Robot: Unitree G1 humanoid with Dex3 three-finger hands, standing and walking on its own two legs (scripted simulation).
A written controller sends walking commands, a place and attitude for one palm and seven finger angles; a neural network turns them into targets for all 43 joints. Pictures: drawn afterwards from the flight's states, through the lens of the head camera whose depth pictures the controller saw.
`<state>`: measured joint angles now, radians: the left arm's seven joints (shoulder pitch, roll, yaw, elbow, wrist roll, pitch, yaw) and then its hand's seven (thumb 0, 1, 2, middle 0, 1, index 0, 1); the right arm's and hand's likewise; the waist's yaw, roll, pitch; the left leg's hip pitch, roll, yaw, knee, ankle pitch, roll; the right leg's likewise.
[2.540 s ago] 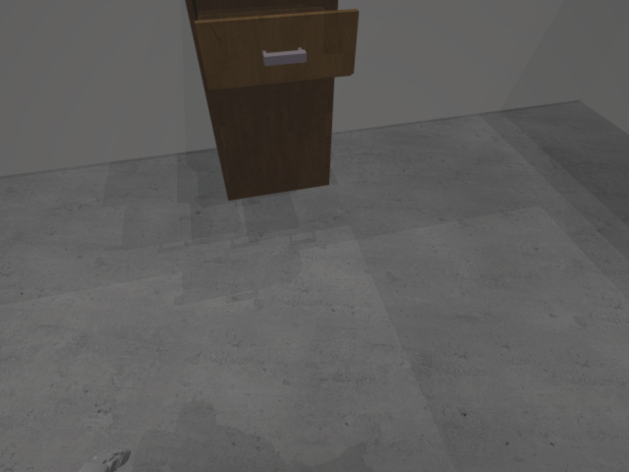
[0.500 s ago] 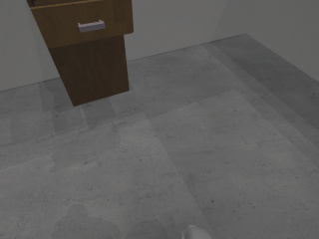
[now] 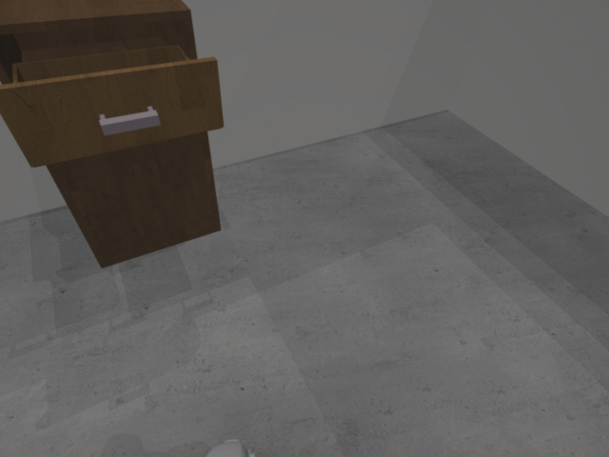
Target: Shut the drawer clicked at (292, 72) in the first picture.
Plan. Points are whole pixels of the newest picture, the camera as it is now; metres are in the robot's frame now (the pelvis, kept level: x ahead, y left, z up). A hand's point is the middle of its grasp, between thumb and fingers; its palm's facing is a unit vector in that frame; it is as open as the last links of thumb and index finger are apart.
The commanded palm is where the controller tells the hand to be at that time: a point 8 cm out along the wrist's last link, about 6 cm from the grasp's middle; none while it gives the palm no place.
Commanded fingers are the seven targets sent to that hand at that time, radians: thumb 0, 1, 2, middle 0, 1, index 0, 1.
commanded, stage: walk to a spot facing it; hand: left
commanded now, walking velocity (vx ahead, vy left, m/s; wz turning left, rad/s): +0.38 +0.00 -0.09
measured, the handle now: (128, 118) +0.77 +0.46 +0.02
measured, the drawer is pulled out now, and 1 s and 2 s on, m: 0.28 0.28 0.28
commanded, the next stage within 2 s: turn to face it in 0.60 s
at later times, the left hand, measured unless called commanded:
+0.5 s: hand (179, 384) +0.27 +0.22 -0.17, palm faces -0.10 -0.99 -0.13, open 7.4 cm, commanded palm none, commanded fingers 0.00 0.90 0.90 -0.20 -0.30 -0.20 -0.30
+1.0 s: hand (267, 265) +0.52 +0.11 -0.15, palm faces -0.18 -0.96 -0.23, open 7.2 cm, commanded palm none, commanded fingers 0.00 0.90 0.90 -0.20 -0.30 -0.20 -0.30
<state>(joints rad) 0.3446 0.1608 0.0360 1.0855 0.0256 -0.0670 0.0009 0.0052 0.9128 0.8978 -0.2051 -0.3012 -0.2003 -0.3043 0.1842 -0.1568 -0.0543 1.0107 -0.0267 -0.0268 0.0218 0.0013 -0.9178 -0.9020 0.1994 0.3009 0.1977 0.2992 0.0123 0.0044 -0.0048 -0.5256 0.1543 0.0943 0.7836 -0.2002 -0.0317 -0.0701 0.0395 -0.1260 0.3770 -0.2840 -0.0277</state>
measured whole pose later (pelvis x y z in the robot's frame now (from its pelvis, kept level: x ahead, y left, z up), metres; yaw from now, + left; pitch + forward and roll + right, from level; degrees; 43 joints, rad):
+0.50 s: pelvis +0.20 +0.06 +0.01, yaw -9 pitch -1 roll -1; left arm 0.24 0.18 0.08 1.06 0.03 0.03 -0.02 0.01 0.91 0.90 -0.20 -0.30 -0.19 -0.30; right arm 0.45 -0.09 -0.03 1.13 -0.02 -0.08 -0.03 0.00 -0.91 -0.90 0.20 0.30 0.20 0.30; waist -0.01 -0.04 0.02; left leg 0.01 0.03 0.33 0.31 -0.30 0.05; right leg -0.64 -0.10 -0.07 1.03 -0.10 0.02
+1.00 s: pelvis +0.37 -0.04 +0.00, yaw -11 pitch -1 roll +0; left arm 0.14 0.15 0.04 1.00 0.01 -0.05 0.03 -0.02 0.94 0.90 -0.21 -0.30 -0.20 -0.30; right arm 0.26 -0.16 -0.05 1.02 -0.02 0.02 -0.03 0.00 -0.91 -0.90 0.20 0.30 0.20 0.30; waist -0.06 0.04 0.03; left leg -0.55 0.13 0.02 1.14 -0.31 -0.05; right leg -0.22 0.02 -0.25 0.47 -0.25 -0.12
